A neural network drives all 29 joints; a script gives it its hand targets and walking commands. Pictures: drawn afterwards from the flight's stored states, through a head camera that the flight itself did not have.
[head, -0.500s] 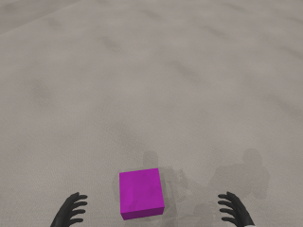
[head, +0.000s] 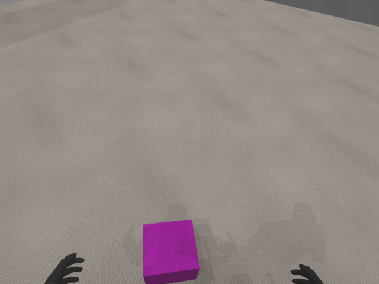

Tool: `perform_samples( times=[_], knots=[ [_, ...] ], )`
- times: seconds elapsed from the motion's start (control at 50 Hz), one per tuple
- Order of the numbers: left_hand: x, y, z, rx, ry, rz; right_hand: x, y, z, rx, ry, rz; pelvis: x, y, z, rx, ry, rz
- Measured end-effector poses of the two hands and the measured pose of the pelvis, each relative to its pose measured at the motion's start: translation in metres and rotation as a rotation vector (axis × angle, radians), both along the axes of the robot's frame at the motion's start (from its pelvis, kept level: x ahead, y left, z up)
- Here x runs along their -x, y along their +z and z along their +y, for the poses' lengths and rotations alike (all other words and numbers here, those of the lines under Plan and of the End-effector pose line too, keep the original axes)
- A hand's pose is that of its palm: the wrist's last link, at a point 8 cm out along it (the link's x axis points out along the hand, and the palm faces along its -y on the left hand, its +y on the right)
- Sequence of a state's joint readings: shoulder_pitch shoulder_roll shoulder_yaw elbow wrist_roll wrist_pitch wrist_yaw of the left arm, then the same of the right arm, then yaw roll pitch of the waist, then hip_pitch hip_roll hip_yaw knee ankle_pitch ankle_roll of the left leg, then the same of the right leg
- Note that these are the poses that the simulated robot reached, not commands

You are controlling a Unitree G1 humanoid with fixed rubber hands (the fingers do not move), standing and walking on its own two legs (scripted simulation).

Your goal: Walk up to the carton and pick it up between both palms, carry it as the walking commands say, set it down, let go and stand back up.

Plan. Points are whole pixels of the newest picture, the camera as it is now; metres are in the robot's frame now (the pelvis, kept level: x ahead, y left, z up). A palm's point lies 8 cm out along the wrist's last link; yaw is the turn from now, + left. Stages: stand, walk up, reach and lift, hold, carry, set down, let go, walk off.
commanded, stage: stand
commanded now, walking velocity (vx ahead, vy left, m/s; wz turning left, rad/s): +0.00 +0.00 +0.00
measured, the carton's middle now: (169, 252) +0.42 +0.05 -0.68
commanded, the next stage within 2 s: none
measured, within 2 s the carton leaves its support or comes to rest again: neither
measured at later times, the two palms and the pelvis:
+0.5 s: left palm out of the picture +0.15 +0.31 -0.10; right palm out of the picture +0.12 -0.28 -0.08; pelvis +0.02 +0.02 +0.01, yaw -2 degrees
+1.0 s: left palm out of the picture +0.11 +0.32 -0.10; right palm out of the picture +0.09 -0.29 -0.08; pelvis +0.00 +0.02 +0.01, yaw -1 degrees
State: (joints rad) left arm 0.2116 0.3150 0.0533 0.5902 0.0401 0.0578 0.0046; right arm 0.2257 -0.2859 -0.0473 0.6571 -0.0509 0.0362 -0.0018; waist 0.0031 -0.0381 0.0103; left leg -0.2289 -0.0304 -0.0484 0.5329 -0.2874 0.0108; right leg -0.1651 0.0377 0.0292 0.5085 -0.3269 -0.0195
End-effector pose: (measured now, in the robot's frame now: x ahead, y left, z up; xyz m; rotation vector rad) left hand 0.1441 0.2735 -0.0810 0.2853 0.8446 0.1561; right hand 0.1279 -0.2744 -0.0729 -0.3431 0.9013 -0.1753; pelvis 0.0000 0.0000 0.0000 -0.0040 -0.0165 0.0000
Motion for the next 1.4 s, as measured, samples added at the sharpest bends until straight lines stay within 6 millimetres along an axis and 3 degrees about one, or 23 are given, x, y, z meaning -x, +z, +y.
perform_samples(
  times=[0.14, 0.42, 1.02, 1.4],
  knots=[
    [-0.004, -0.010, 0.017, -0.024, -0.008, 0.061, 0.001, 0.004, -0.013, 0.051, -0.042, 0.036, -0.010, 0.002, 0.008, 0.003, -0.012, 0.011],
    [-0.012, -0.016, 0.029, -0.039, -0.025, 0.118, -0.001, -0.003, -0.002, 0.040, -0.072, 0.072, -0.020, 0.005, 0.020, 0.001, -0.025, 0.003],
    [0.037, -0.017, 0.045, -0.065, 0.008, 0.220, 0.039, -0.008, -0.014, 0.047, -0.098, 0.162, -0.001, 0.011, 0.021, 0.000, -0.026, -0.021],
    [0.049, -0.017, 0.049, -0.073, 0.023, 0.254, 0.048, -0.011, -0.019, 0.047, -0.104, 0.194, 0.004, 0.012, 0.019, 0.001, -0.023, -0.025]
  ],
)
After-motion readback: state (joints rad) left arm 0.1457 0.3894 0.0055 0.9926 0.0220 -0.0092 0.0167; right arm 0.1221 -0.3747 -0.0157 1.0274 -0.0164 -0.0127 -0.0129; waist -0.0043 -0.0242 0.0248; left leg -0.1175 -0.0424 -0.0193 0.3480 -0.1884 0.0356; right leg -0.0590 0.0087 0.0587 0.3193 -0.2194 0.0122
